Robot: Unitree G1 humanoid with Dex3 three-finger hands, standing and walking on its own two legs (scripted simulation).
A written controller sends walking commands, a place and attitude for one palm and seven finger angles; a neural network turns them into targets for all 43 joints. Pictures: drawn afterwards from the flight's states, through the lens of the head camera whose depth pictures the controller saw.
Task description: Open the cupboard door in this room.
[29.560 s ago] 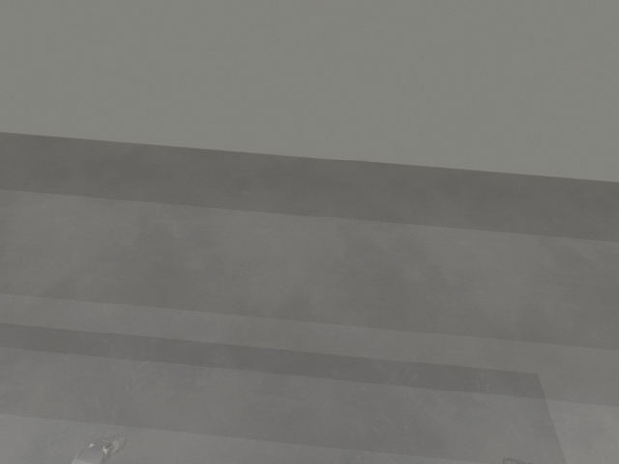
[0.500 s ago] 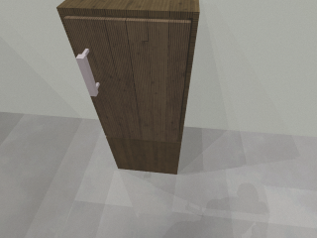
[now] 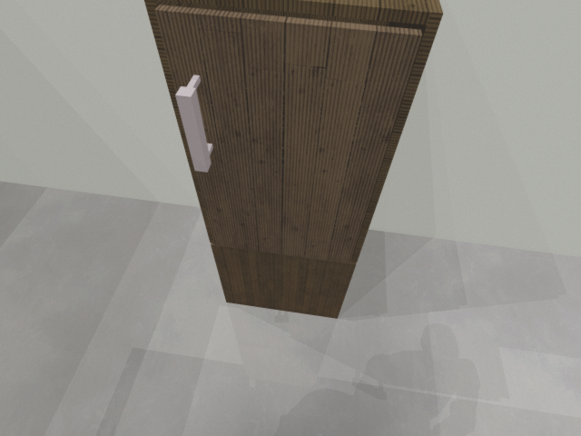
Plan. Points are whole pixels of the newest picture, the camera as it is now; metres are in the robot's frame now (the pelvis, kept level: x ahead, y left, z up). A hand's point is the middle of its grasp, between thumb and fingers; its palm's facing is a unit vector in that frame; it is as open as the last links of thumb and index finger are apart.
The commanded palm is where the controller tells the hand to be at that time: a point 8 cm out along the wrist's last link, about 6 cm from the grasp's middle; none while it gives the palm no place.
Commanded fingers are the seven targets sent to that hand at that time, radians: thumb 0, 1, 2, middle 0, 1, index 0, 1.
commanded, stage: come to a stop and stand still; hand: left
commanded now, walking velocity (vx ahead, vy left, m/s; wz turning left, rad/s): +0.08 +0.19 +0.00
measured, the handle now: (199, 125) +0.56 +0.22 +0.09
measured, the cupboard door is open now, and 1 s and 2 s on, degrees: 0 0 0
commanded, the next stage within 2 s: look again from close up in 1.04 s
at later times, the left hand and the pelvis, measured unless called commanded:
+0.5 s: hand out of the picture +0.12 +0.18 -0.15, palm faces -0.02 -0.98 -0.20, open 7.3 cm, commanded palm none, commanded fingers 0.00 0.90 0.90 -0.20 -0.30 -0.20 -0.30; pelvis +0.04 +0.02 +0.01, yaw -2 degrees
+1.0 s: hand out of the picture +0.01 +0.16 -0.15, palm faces +0.03 -0.98 -0.20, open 7.3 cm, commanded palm none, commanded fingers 0.00 0.90 0.90 -0.20 -0.30 -0.20 -0.30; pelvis +0.01 -0.01 +0.02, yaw -1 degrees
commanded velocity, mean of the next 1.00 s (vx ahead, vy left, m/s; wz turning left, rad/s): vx -0.04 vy -0.02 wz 0.00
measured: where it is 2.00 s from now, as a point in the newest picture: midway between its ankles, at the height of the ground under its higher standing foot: outside the picture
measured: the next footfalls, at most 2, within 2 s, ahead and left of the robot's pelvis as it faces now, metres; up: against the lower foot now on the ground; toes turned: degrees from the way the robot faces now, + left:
right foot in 0.32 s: +0.07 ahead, -0.06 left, +0.00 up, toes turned -2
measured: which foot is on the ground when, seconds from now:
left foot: down 0.00-1.00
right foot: down 0.00-0.00, up 0.02-0.30, down 0.32-1.00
